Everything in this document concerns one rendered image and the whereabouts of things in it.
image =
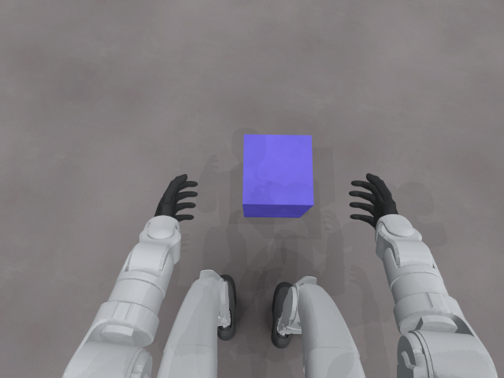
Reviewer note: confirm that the robot thigh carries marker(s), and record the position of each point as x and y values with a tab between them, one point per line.
328	348
191	348

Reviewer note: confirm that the robot right thigh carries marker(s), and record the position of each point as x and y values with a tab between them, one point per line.
328	348

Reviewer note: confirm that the robot right upper arm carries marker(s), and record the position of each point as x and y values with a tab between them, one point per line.
428	354

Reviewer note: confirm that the robot left forearm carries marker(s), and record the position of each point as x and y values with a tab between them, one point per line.
130	316

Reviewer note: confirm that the robot left upper arm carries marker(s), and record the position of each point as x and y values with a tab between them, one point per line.
110	360

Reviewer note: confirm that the robot right hand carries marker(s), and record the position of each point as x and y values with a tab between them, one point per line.
381	199

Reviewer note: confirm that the robot left hand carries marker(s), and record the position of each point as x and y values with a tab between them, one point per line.
168	205

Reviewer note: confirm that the robot left thigh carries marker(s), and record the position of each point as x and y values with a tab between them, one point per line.
191	348

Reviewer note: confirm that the robot right forearm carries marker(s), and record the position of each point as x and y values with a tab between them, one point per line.
421	299

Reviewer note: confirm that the carton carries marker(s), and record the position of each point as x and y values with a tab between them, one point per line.
277	175

